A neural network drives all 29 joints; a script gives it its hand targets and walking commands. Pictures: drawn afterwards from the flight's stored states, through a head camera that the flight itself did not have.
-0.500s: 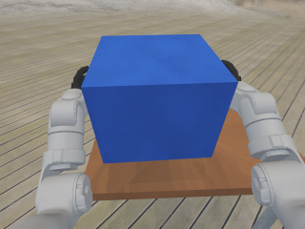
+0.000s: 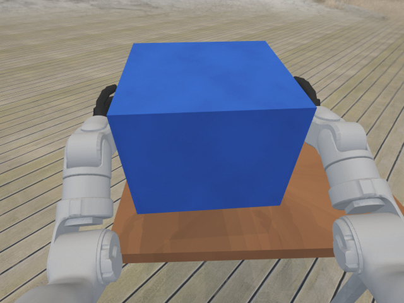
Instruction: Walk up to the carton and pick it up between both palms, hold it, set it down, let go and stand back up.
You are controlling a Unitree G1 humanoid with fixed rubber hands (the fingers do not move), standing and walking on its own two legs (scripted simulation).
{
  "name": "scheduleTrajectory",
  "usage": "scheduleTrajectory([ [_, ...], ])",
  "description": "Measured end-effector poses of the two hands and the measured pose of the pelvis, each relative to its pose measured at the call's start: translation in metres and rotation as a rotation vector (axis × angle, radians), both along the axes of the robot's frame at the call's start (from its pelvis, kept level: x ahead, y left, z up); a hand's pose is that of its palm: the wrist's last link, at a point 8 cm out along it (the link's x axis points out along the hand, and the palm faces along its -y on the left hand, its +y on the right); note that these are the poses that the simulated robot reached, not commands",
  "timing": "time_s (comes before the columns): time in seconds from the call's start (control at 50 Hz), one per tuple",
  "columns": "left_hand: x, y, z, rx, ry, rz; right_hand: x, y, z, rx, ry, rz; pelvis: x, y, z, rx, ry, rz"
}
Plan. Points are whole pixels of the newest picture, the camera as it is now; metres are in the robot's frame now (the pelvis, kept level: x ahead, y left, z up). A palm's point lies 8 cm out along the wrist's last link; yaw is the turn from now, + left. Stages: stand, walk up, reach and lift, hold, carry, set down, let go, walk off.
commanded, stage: set down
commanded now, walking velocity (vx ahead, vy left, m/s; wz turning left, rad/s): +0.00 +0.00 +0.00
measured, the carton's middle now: (204, 122) +0.42 +0.00 +0.22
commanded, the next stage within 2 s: none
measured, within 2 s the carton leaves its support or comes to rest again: neither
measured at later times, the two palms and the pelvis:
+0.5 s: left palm (113, 132) +0.40 +0.18 +0.21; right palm (296, 125) +0.40 -0.20 +0.21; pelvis +0.02 -0.02 +0.00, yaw +2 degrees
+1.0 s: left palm (118, 139) +0.40 +0.18 +0.19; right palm (295, 125) +0.42 -0.20 +0.20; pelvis +0.02 -0.02 +0.00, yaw +1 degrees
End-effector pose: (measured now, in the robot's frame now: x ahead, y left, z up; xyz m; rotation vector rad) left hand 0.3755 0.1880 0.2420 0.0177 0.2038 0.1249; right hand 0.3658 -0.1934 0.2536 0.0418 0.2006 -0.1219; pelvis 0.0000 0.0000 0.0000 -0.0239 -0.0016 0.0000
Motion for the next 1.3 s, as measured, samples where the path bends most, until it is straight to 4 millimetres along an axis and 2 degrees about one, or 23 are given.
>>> scheduleTrajectory([
  [0.14,0.008,-0.002,0.008,-0.005,-0.052,0.021,0.013,-0.003,0.003,0.030,-0.058,0.013,0.001,-0.002,0.000,0.005,-0.011,0.003],
  [0.22,0.013,-0.002,0.006,-0.006,-0.065,0.026,0.021,-0.003,-0.002,0.028,-0.074,0.030,0.005,-0.005,0.001,0.009,-0.029,0.005],
  [0.42,0.018,-0.003,-0.022,0.031,-0.061,0.046,0.035,-0.004,-0.037,-0.008,-0.077,0.061,0.015,-0.015,0.002,0.010,-0.041,0.024],
  [0.52,0.021,-0.006,-0.033,0.038,-0.055,0.055,0.039,-0.007,-0.048,-0.011,-0.075,0.066,0.018,-0.019,0.001,0.008,-0.026,0.029],
  [0.86,0.023,-0.011,-0.042,0.014,-0.029,0.087,0.050,-0.011,-0.050,-0.005,-0.057,0.091,0.020,-0.023,0.001,0.013,-0.001,0.021],
  [1.3,0.023,-0.015,-0.068,0.026,0.023,0.136,0.067,-0.014,-0.073,-0.025,-0.023,0.141,0.015,-0.032,0.001,0.017,0.056,0.019],
])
